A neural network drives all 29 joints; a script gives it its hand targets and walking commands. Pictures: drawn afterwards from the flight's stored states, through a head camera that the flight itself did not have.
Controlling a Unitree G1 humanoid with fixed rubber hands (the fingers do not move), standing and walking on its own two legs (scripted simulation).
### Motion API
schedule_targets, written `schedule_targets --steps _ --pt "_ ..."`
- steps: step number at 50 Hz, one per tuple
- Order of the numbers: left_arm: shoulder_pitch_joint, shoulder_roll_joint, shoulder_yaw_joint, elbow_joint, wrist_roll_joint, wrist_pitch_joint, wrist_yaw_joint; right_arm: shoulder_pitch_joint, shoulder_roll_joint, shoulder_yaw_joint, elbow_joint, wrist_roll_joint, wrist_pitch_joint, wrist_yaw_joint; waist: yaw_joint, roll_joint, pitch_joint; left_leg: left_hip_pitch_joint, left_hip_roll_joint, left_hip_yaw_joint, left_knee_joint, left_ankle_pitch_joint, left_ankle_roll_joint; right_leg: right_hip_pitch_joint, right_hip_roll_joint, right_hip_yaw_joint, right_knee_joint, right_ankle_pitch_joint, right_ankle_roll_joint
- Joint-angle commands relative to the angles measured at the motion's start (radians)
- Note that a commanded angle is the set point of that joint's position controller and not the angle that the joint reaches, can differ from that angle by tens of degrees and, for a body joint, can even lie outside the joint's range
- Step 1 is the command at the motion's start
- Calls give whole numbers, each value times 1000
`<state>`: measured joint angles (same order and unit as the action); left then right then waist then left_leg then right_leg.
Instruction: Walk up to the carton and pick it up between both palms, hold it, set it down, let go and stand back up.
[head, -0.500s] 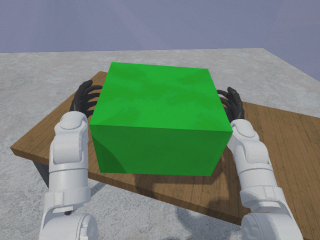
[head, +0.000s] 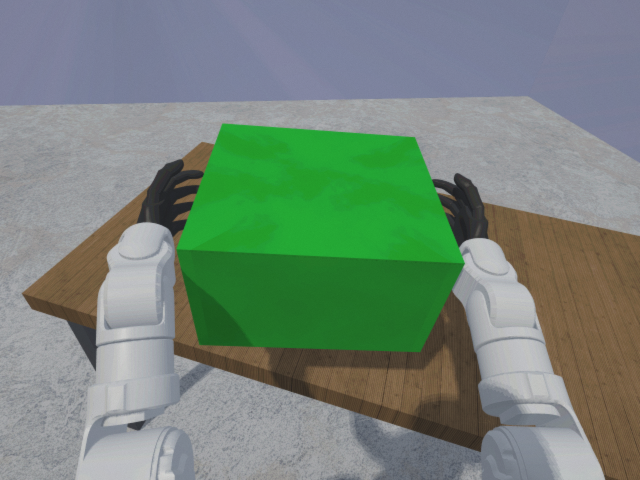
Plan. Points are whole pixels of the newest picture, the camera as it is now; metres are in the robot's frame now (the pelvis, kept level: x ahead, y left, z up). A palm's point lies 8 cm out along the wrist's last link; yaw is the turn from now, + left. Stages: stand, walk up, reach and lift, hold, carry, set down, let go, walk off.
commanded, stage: hold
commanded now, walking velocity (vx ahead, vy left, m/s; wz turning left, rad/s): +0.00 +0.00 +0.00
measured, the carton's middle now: (316, 232) +0.40 -0.01 +0.14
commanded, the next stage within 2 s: set down in 0.38 s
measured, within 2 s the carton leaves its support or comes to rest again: neither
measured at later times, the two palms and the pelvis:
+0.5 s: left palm (163, 217) +0.36 +0.18 +0.19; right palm (470, 232) +0.35 -0.19 +0.18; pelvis +0.00 +0.00 +0.00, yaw +0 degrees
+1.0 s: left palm (179, 228) +0.39 +0.17 +0.15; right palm (457, 247) +0.37 -0.20 +0.14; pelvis +0.02 -0.01 +0.00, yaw +2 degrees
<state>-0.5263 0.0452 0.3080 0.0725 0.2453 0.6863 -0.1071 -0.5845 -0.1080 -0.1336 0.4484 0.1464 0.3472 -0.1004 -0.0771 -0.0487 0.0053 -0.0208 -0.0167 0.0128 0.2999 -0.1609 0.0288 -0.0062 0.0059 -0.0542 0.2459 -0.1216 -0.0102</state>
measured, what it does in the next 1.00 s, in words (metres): stands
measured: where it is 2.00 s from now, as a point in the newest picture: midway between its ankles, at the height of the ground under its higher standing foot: outside the picture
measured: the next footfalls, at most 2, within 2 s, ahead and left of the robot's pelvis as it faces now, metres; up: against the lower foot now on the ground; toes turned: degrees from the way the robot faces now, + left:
none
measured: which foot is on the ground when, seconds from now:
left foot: down 0.00-1.00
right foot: down 0.00-1.00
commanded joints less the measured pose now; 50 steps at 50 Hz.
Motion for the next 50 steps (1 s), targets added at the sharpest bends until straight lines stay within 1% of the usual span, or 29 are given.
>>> schedule_targets --steps 1,2,3,6,7,8,9,10,11,13,14,15,17,19,21,22,24,27,31,33,35,38,42,44,47,50 --pt "-546 -401 -407 -134 -152 -52 -115 -604 434 382 -272 88 -61 149 -9 63 -333 25 -11 15 -27 228 -52 134 24 -3 10 183 18" --pt "-559 -397 -400 -130 -152 -52 -115 -618 426 378 -268 87 -61 150 -6 59 -332 29 -11 16 -29 222 -53 121 24 -5 6 167 17" --pt "-551 -393 -390 -98 -142 -48 -115 -611 420 364 -243 75 -57 151 -5 56 -305 24 -7 13 -35 205 -51 111 25 -7 1 141 17" --pt "-574 -402 -388 -99 -142 -45 -114 -629 422 355 -232 66 -57 161 -3 62 -294 7 -4 17 -52 145 -48 95 23 -7 -4 87 12" --pt "-567 -408 -390 -107 -146 -45 -112 -634 426 358 -247 72 -62 164 0 57 -309 11 -2 17 -49 167 -49 98 26 -9 -2 99 10" --pt "-568 -406 -397 -115 -148 -46 -110 -624 425 360 -241 73 -62 166 -4 60 -317 20 -4 19 -42 190 -50 106 27 -7 2 122 11" --pt "-569 -413 -410 -141 -159 -50 -109 -620 429 374 -261 83 -67 164 -4 57 -359 44 -4 16 -28 229 -54 113 30 -6 9 158 12" --pt "-563 -406 -410 -135 -162 -53 -109 -620 425 375 -269 88 -69 162 -8 57 -367 55 -4 14 -19 256 -55 115 29 -7 11 179 13" --pt "-572 -403 -412 -140 -163 -56 -107 -623 422 376 -269 86 -68 160 -11 58 -373 58 -7 13 -16 256 -58 123 29 -7 10 183 13" --pt "-556 -399 -396 -112 -149 -51 -107 -617 411 363 -248 80 -64 160 -6 67 -325 43 -6 16 -26 227 -59 112 30 -6 2 150 13" --pt "-560 -397 -393 -107 -144 -50 -110 -615 413 356 -236 74 -64 160 -5 61 -309 27 -7 18 -32 206 -55 107 25 -6 -2 140 12" --pt "-594 -382 -382 -16 -132 -44 -121 -657 426 336 -224 44 -59 150 -21 41 -259 14 -6 15 -49 134 -45 73 24 -25 -9 94 23" --pt "-600 -395 -384 -44 -137 -52 -127 -648 441 337 -216 45 -62 146 -12 50 -268 4 -6 21 -61 102 -41 85 19 -18 -7 84 23" --pt "-607 -407 -401 -71 -146 -59 -123 -666 448 353 -241 61 -71 145 -9 65 -329 46 -11 18 -33 187 -53 109 27 -21 8 148 23" --pt "-601 -411 -412 -94 -156 -72 -120 -674 449 375 -278 80 -80 138 -8 68 -382 84 -19 17 -2 274 -62 128 37 -23 20 216 27" --pt "-594 -408 -410 -100 -156 -80 -121 -671 448 380 -291 84 -84 135 -7 67 -394 93 -22 17 7 296 -64 133 40 -25 23 236 29" --pt "-580 -396 -397 -92 -150 -98 -126 -657 442 374 -295 77 -97 131 -3 66 -383 93 -25 18 8 295 -66 136 40 -29 24 237 32" --pt "-560 -378 -370 -46 -128 -143 -140 -633 434 335 -268 31 -142 139 3 68 -323 78 -21 21 -17 214 -64 120 32 -39 13 164 32" --pt "-533 -356 -323 47 -87 -210 -155 -583 428 260 -187 -70 -224 154 9 65 -213 35 -5 28 -64 79 -51 89 15 -49 -12 28 27" --pt "-523 -348 -304 79 -70 -232 -162 -561 424 238 -157 -108 -257 154 9 56 -178 14 -1 33 -75 54 -46 96 8 -51 -17 8 29" --pt "-527 -348 -302 100 -67 -254 -162 -548 421 228 -138 -136 -288 148 7 50 -168 5 -1 37 -78 56 -47 102 6 -56 -17 8 33" --pt "-530 -367 -337 109 -81 -288 -152 -560 421 238 -143 -147 -339 137 -1 42 -223 44 -4 44 -55 124 -59 117 11 -69 -6 77 43" --pt "-544 -412 -426 90 -122 -347 -120 -588 432 293 -184 -131 -405 120 -9 40 -360 114 -11 36 -1 288 -84 149 27 -79 21 242 51" --pt "-544 -422 -457 78 -134 -372 -103 -580 436 321 -189 -121 -423 115 -8 44 -396 132 -14 27 18 348 -90 159 30 -77 31 301 52" --pt "-534 -429 -470 73 -137 -389 -91 -565 449 352 -183 -107 -429 110 -3 36 -400 108 -19 21 23 384 -86 183 28 -64 43 372 56" --pt "-512 -406 -447 77 -126 -383 -90 -538 450 360 -163 -96 -417 105 8 36 -373 56 -24 21 12 364 -76 219 18 -49 54 414 62"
